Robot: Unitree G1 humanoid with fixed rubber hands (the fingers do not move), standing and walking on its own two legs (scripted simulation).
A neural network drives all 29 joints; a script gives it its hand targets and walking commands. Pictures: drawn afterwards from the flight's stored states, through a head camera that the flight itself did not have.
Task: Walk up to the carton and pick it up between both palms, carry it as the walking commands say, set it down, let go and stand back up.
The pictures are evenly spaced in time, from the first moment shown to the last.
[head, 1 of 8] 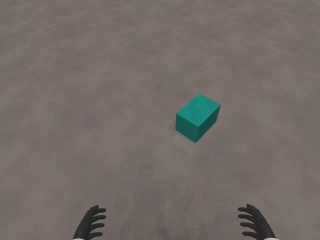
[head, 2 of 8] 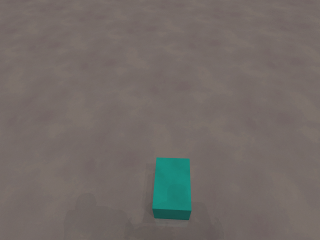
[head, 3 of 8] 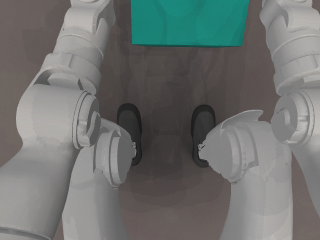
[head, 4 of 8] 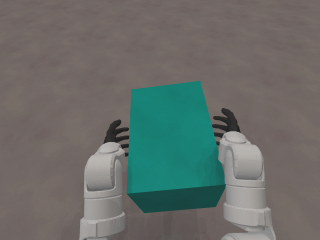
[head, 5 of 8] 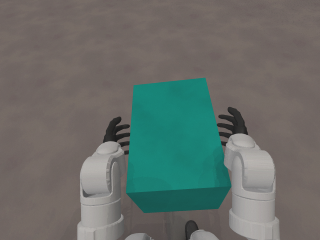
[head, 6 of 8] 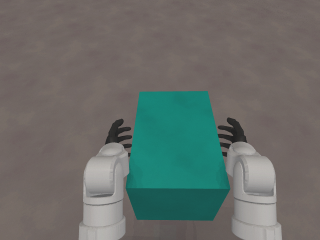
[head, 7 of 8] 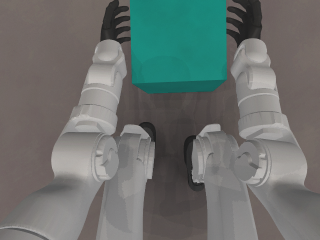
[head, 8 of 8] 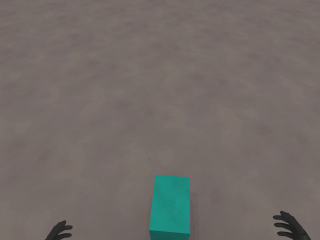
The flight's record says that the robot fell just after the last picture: no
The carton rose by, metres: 0.71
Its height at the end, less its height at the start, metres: +0.00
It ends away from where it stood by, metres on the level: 0.79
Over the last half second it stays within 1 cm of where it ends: yes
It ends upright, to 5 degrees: yes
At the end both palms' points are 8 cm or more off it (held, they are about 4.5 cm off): yes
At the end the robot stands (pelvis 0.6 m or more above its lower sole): yes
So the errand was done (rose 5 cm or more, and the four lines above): yes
